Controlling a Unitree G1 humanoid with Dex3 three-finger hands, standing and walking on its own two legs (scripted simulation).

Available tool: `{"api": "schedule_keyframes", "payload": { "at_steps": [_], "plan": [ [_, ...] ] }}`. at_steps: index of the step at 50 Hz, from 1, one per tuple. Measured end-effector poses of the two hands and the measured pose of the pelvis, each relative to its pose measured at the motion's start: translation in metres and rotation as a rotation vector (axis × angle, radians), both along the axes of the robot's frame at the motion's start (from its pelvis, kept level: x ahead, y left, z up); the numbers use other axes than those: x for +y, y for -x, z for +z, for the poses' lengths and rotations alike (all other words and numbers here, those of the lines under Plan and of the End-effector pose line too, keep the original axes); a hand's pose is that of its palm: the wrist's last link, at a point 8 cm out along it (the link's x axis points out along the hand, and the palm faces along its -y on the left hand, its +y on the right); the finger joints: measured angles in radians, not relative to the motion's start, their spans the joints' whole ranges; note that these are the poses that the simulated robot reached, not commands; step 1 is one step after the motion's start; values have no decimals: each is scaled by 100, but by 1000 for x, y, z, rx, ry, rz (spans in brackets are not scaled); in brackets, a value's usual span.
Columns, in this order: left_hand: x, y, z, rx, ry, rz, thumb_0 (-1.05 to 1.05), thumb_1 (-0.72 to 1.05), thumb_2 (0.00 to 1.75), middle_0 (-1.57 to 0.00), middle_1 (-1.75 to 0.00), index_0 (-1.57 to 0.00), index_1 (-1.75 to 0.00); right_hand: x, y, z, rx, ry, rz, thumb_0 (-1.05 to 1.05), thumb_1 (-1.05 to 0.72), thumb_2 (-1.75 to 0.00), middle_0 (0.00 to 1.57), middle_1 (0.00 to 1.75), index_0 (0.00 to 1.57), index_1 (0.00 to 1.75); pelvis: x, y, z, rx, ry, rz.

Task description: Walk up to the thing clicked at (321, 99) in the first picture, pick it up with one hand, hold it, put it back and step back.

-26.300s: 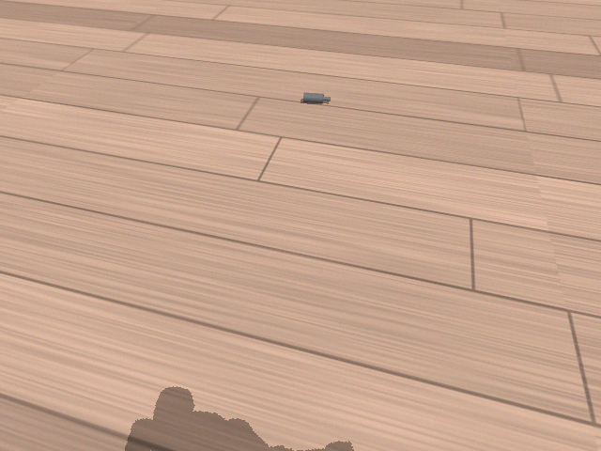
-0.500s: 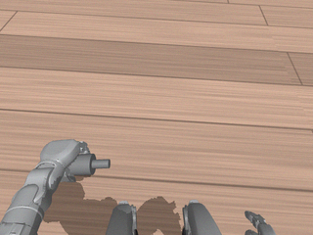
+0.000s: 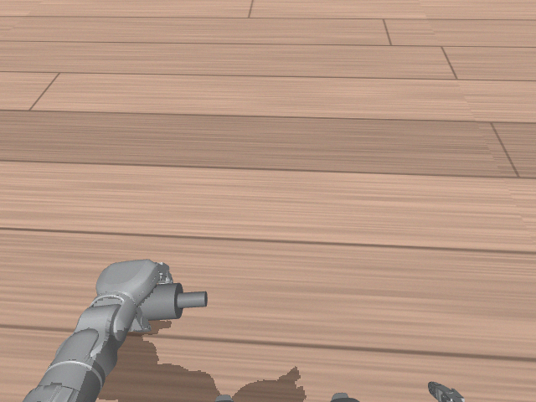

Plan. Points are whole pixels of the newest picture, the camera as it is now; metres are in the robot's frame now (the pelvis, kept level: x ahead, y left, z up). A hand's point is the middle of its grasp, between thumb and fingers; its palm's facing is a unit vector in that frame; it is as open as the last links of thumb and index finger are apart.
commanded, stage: hold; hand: left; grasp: from above
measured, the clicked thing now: (156, 301) +0.32 +0.21 -0.09
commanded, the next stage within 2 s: crouch in 2.00 s
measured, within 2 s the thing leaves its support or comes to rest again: neither
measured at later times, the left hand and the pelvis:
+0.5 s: hand (143, 280) +0.33 +0.21 -0.02, palm faces -0.48 -0.05 -0.88, open 8.7 cm; pelvis +0.04 -0.01 +0.03, yaw +0 degrees
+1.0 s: hand (138, 287) +0.31 +0.21 +0.00, palm faces -0.46 -0.04 -0.89, open 8.7 cm; pelvis +0.02 -0.01 +0.04, yaw +0 degrees
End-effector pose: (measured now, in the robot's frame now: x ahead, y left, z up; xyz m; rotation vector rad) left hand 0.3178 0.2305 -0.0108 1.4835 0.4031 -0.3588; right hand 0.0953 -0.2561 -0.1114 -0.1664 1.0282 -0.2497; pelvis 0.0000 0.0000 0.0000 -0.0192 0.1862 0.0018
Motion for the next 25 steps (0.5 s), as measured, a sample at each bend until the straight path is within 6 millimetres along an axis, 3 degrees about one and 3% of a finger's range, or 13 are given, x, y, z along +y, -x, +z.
{"api": "schedule_keyframes", "payload": {
  "at_steps": [25],
  "plan": [
    [-17, -24, 45, 6, 5, -33, 0, 18, 38, -77, -47, -81, -44, -13, -58, 30, -47, -3, 6, 1, -91, -89, 20, 30, 20, 30, -11, -37, 28, -60, -17, -5]
  ]
}}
